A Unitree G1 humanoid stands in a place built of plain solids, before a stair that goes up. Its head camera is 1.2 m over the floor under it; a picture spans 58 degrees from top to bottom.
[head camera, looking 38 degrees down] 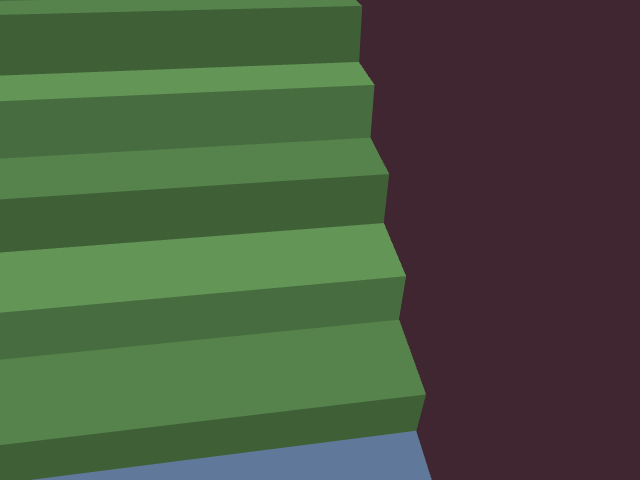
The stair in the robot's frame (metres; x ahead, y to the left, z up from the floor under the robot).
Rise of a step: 0.18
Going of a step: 0.26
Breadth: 1.34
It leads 7 degrees to the left of straight ahead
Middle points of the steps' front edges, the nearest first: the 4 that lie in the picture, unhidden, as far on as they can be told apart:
0.56 0.39 0.18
0.81 0.42 0.37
1.07 0.45 0.55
1.33 0.49 0.73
